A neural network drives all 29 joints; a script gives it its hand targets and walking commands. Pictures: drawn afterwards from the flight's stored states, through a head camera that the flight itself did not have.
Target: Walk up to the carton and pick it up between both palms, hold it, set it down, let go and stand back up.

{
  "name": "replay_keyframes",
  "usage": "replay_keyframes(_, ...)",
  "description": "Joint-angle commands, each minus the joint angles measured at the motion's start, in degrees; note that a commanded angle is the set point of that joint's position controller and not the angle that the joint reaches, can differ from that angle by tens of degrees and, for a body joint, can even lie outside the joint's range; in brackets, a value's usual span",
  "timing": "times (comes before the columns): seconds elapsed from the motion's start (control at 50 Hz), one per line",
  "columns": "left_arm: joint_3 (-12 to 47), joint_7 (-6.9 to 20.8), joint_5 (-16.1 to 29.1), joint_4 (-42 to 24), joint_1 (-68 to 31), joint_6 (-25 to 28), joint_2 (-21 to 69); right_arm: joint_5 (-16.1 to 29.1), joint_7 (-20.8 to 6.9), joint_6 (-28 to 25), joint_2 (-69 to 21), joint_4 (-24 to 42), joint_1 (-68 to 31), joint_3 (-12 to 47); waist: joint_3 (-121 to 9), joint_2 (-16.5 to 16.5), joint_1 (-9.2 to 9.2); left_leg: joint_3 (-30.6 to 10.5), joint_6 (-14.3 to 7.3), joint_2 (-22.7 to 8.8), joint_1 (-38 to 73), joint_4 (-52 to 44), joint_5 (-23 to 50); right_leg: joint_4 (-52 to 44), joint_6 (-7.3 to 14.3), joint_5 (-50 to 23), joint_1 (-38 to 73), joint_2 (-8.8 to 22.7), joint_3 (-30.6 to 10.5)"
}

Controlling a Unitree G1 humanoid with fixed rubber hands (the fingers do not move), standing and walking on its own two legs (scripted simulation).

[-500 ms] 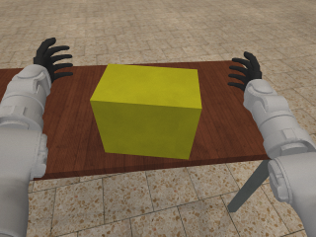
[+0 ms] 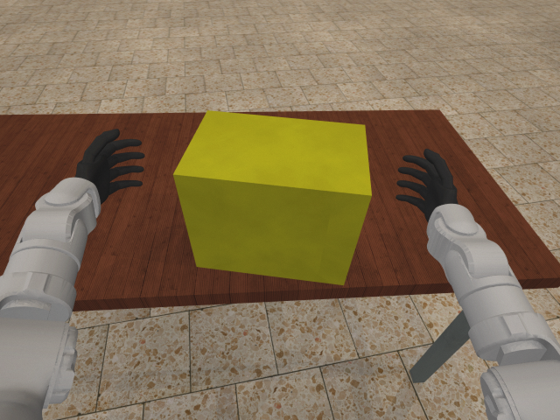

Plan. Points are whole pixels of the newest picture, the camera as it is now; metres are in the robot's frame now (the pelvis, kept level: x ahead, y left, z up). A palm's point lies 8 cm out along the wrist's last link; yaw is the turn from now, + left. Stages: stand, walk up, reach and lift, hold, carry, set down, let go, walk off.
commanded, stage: set down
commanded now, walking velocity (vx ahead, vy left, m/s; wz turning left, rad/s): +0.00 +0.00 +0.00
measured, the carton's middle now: (276, 199) +0.47 -0.03 +0.05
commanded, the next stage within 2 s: none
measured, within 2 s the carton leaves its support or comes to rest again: neither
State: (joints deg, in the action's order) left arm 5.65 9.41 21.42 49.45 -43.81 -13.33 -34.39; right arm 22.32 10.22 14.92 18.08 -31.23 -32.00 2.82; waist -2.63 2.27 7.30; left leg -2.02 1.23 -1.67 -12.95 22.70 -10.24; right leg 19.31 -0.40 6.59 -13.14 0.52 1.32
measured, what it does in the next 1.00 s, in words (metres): stands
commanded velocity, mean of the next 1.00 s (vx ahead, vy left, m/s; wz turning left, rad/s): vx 0.00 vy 0.00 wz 0.00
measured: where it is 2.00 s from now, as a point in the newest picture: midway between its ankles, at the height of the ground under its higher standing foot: outside the picture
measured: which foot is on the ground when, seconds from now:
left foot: down 0.00-1.00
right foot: down 0.00-1.00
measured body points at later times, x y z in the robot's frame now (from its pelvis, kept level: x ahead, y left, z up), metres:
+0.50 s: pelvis +0.00 +0.00 +0.00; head +0.00 +0.03 +0.45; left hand +0.35 +0.25 +0.08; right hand +0.29 -0.22 +0.09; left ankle +0.02 +0.14 -0.75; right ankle +0.04 -0.13 -0.75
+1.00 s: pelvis +0.03 +0.00 +0.00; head +0.04 +0.02 +0.45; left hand +0.27 +0.27 +0.03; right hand +0.25 -0.22 +0.04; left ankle +0.02 +0.14 -0.75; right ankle +0.04 -0.13 -0.75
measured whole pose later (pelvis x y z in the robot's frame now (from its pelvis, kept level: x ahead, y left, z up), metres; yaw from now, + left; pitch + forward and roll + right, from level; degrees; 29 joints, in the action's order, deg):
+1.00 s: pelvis +0.03 +0.00 +0.00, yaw +0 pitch +3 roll -1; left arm -1.2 9.6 21.3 5.5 13.1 -3.1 -30.1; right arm 18.9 12.0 10.5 9.6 7.0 17.9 -2.3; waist -2.6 1.3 0.3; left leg -2.0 1.2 -1.7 -13.0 22.7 -12.6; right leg 18.5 -0.5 8.6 -12.8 0.5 1.3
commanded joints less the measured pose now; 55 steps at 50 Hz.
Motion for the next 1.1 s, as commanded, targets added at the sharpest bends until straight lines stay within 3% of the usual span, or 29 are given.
replay_keyframes(0.0, -10.79, 0.94, -2.09, -18.18, -11.96, -0.02, -8.5, 2.97, 1.7, -0.81, 5.0, 16.12, -6.06, -6.03, -16.63, -3.95, -1.69, 3.72, -1.23, 3.09, 8.58, -3.36, 8.04, -2.6, 0.91, -7.27, 13.46, -1.53, -1.32)
replay_keyframes(0.16, -14.71, 0.56, -3.26, -27.27, -1.53, -1.89, -8.52, -0.08, 2.52, 0.41, 2.13, 26.12, 4.05, -8.26, -13.87, -4.17, -3.84, 4.34, -1.4, 2.77, 8.35, -4.37, 4.01, -3.26, 1.07, -2.23, 14.39, -1.35, -1.6)
replay_keyframes(0.34, -16.02, 0.55, -3.44, -40.36, 14.0, -3.07, -5.96, -3.11, 2.99, 1.53, 0.34, 35.9, 18.08, -10.2, -11.84, -5.05, -4.22, 4.3, -0.18, 2.22, 10.18, -4.83, 5.36, -3.75, 1.42, -2.52, 15.98, -1.83, -1.33)
replay_keyframes(0.44, -16.12, 0.34, -3.08, -45.4, 21.33, -2.2, -5.36, -4.98, 2.87, 1.81, -1.33, 39.78, 24.42, -10.85, -9.65, -5.54, -4.81, 4.01, 0.01, 1.78, 8.89, -5.5, 2.7, -4.14, 1.95, 0.63, 15.02, -1.47, -1.69)
replay_keyframes(0.6, -16.37, -0.41, -2.45, -53.17, 34.94, 1.57, -5.14, -6.34, 2.61, -0.15, -3.34, 46.34, 35.58, -10.53, -6.86, -6.31, -7.32, 3.41, 0.01, 1.1, 6.71, -5.33, 2.0, -3.21, 2.38, 2.47, 14.69, -0.89, -2.28)
replay_keyframes(0.74, -15.14, -0.36, -2.23, -56.31, 46.68, 6.21, -4.26, -7.58, 2.5, -2.96, -4.65, 47.8, 46.44, -10.33, -4.0, -7.36, -7.99, 2.51, 0.67, 0.5, 7.57, -4.87, 4.05, -3.08, 2.66, 2.15, 13.79, -0.6, -2.47)
replay_keyframes(0.86, -13.83, -0.55, -0.55, -57.35, 50.47, 10.53, -5.46, -8.64, 2.07, -5.1, -5.19, 49.73, 49.82, -9.8, -2.97, -7.62, -8.03, 1.97, 1.05, 0.08, 6.27, -4.59, 2.97, -3.18, 2.76, 3.67, 12.76, -0.25, -3.06)
replay_keyframes(0.92, -13.45, -0.11, -0.48, -55.75, 53.94, 12.46, -4.9, -8.6, 2.01, -6.06, -5.87, 49.13, 53.36, -7.99, -1.64, -6.68, -8.15, 2.15, 0.75, 0.11, 6.57, -4.44, 4.98, -3.4, 2.73, 2.49, 13.08, -0.1, -3.35)
replay_keyframes(0.96, -13.05, 0.01, -1.37, -54.66, 56.54, 13.16, -3.52, -8.72, 1.64, -7.2, -5.56, 47.42, 55.13, -7.72, -0.95, -8.11, -7.9, 1.61, 1.49, -0.11, 7.11, -4.17, 7.13, -3.09, 3.01, 1.12, 12.73, -0.57, -3.29)
replay_keyframes(1.08, -12.65, 0.21, -3.62, -52.01, 60.07, 15.05, -1.63, -9.05, 0.34, -9.64, -3.69, 44.1, 56.97, -6.54, -0.13, -8.31, -8.76, 1.62, 2.51, -0.36, 8.9, -3.81, 12.09, -3.22, 3.29, -0.34, 12.38, -1.38, -2.78)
